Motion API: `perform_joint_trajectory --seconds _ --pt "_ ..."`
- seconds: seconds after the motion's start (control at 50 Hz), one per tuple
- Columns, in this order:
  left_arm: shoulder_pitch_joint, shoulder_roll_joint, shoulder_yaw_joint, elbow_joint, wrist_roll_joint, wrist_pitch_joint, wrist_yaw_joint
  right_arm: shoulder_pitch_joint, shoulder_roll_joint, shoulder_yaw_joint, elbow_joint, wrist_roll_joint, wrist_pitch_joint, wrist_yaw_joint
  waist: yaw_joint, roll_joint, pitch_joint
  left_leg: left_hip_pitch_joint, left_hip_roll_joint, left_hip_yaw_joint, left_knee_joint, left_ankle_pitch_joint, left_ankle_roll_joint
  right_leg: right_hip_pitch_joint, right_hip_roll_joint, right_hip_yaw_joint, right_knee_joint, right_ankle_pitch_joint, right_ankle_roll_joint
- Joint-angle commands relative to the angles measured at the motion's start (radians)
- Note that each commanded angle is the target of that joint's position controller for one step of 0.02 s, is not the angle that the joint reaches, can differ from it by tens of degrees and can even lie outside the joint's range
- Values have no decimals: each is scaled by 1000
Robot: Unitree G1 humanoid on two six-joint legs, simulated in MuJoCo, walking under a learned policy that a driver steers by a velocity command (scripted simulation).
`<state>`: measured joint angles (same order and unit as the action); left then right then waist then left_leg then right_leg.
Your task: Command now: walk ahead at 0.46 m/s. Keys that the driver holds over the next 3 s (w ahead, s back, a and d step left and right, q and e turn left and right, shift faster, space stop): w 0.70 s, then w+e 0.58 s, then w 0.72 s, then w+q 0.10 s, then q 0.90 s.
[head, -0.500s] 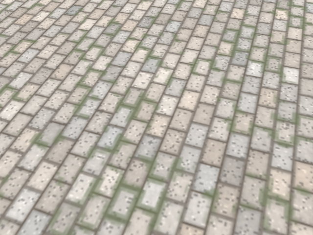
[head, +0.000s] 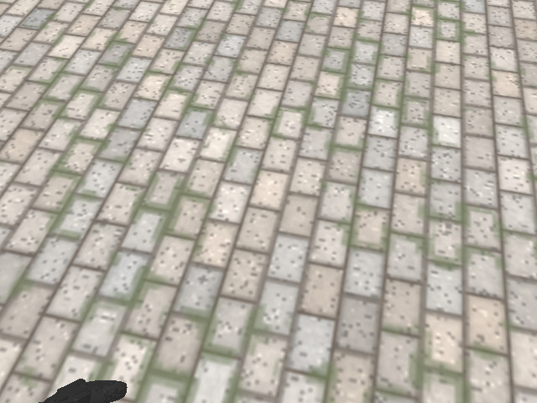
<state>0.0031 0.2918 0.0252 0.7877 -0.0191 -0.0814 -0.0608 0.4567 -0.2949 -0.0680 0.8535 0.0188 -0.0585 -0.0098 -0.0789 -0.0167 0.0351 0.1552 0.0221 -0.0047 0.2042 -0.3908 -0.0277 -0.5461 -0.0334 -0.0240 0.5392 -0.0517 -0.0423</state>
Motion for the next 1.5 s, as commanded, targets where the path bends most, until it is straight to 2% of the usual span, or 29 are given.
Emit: perform_joint_trajectory --seconds 0.02,0.04,0.06,0.08,0.1,0.14,0.22,0.36,0.48,0.54,0.58,0.6,0.62,0.64,0.66,0.7,0.82,0.92,1.02,1.08,1.12,1.14,1.16,1.18,1.2,1.24,1.32,1.42,1.5 --pt "260 186 75 20 -4 -5 18 -56 -159 -30 -61 -9 4 -12 212 124 -137 -210 162 -11 346 804 118 449 51 -40 15 -41 -65" --pt "405 262 94 44 11 1 30 0 -91 -5 -86 -25 4 -13 233 -37 -283 -469 86 27 697 516 72 762 -159 234 10 -151 -143" --pt "447 304 96 59 14 1 18 110 20 25 -89 -8 -18 -7 165 -319 -421 -722 -86 -73 989 -184 31 933 -338 743 -198 -479 -272" --pt "386 207 70 48 2 -6 18 12 -98 0 -89 21 -36 -2 193 -212 -305 -830 -39 -154 1097 -179 45 849 -320 770 -295 -579 -231" --pt "312 176 60 35 5 -9 22 -80 -140 -12 -115 37 -46 2 175 -150 -165 -886 16 -114 1100 -92 65 719 -300 620 -298 -511 -192" --pt "203 136 51 12 25 -13 22 -139 -127 -14 -119 6 -48 -8 117 -43 -67 -806 101 -86 1002 65 74 481 -229 424 -320 -275 -168" --pt "185 108 45 26 23 -33 24 -114 -75 -9 -109 -3 -10 -6 61 -65 -33 -738 143 -77 906 155 53 344 -182 272 -419 -148 -197" --pt "286 148 49 64 10 -20 53 -350 -39 7 -174 -13 -31 7 131 -18 35 -819 113 -20 501 497 10 408 -131 107 -450 37 -163" --pt "405 163 52 112 2 17 58 -516 -34 19 -239 1 -49 48 181 -18 66 -848 61 4 318 463 41 602 -199 106 -372 126 -158" --pt "387 186 62 113 0 31 66 -455 -75 6 -237 -1 -51 58 120 -58 10 -740 18 22 288 339 86 683 -223 105 -257 391 -130" --pt "353 178 56 100 7 42 70 -205 -151 -33 -168 -5 -48 45 -18 -57 -162 -370 -21 57 268 363 144 608 -153 46 47 613 -85" --pt "366 127 34 71 32 38 72 -25 -221 -51 -135 -18 -41 32 -71 54 -323 -39 171 -158 323 391 207 381 -94 13 364 305 -54" --pt "507 -4 -1 68 21 14 58 -7 -266 -59 -113 -19 -39 39 20 322 -439 273 377 -655 204 149 365 -21 104 54 679 -465 1" --pt "420 118 24 75 -3 -8 51 -13 -157 -32 -125 -10 -39 39 -33 203 -391 245 355 -694 124 37 326 -133 58 169 769 -521 -13" --pt "320 159 37 39 -28 -22 46 -90 -131 -20 -133 -12 -40 35 -23 157 -234 112 325 -539 99 86 288 -189 9 142 770 -437 -23" --pt "250 136 38 26 -7 -25 52 -200 -102 -11 -143 -22 -41 37 36 44 -89 -144 254 -351 42 307 269 -134 -70 102 667 -294 -8" --pt "251 69 35 27 -7 35 58 -221 -102 -18 -97 -35 -69 29 88 73 -7 -316 213 -89 -94 423 260 -105 -109 136 493 -120 46" --pt "114 44 28 -18 2 19 37 -208 -125 -21 -71 -31 -61 10 41 65 26 -292 172 84 -117 444 205 -77 -74 73 193 159 46" --pt "-7 40 24 -96 2 19 11 -138 -151 -34 -24 -11 -29 1 0 52 57 -89 243 129 -48 526 187 -153 -55 31 72 88 5" --pt "30 73 42 -123 1 23 -4 -166 -185 -46 -30 -4 -1 -12 49 92 6 -15 262 164 108 899 153 -65 5 -40 64 -73 -44" --pt "261 146 88 -76 -4 29 3 -194 -191 -45 -45 -4 19 -25 181 91 -129 -88 214 211 434 1080 108 253 91 -81 19 -78 -101" --pt "429 231 124 -42 -6 38 22 -176 -160 -30 -66 -19 14 -30 245 -10 -233 -320 170 216 736 817 65 564 -5 106 -1 -65 -162" --pt "419 326 138 -47 -16 36 29 -65 -8 18 -113 -48 -18 -7 123 -264 -325 -786 -48 128 1081 -131 -2 911 -252 668 -83 -232 -358" --pt "445 242 114 -72 -8 26 27 -164 -84 10 -117 -10 -61 10 198 -150 -417 -911 -59 -87 1189 -205 18 978 -294 858 -222 -334 -377" --pt "408 191 100 -71 2 16 29 -260 -131 -2 -148 25 -84 21 212 -103 -276 -987 -8 -98 1173 -113 43 890 -269 712 -243 -265 -325" --pt "280 137 84 -97 1 12 32 -295 -129 -5 -149 -11 -97 9 131 19 -126 -898 66 -84 1002 20 46 603 -192 505 -254 -58 -270" --pt "231 121 75 -124 11 9 48 -243 -101 -8 -145 -32 -54 9 62 -11 -79 -767 96 -58 842 104 -5 383 -138 350 -320 178 -268" --pt "302 139 76 -87 6 12 70 -397 -48 15 -183 -29 -50 16 126 -39 -34 -716 61 -17 487 457 -31 322 -56 194 -336 167 -190" --pt "375 146 74 -49 2 14 67 -506 -57 15 -215 -12 -62 32 177 -51 4 -717 33 -18 342 542 -4 405 -104 239 -323 56 -177"
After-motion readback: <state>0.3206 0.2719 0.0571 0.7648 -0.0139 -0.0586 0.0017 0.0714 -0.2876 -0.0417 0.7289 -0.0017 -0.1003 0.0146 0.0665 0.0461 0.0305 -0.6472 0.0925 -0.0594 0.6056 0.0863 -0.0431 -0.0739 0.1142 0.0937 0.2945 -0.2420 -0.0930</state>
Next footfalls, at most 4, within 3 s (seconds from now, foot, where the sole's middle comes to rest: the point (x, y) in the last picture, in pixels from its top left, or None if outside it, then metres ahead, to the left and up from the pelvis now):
0.02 right None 0.19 -0.12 -0.76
0.58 left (220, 379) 0.52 0.11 -0.76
1.14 right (312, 271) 0.80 -0.15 -0.76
1.64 left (267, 178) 1.15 -0.06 -0.76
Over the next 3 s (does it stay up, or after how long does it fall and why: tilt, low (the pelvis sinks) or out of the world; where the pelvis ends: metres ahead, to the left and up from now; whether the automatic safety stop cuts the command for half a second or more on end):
stays up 1.35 -0.26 0.01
